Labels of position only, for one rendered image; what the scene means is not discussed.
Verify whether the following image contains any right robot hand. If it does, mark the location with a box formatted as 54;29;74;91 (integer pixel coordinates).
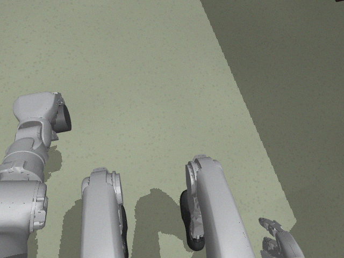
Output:
259;218;305;258

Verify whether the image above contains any can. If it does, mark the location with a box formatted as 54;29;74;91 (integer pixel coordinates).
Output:
51;104;71;133

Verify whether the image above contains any left robot hand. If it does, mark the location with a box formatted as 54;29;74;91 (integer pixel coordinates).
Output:
13;91;65;141

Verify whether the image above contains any right robot foot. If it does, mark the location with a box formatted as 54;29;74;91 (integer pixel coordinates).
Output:
180;190;205;251

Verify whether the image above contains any left robot arm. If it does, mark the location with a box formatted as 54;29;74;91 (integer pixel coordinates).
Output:
0;117;52;258

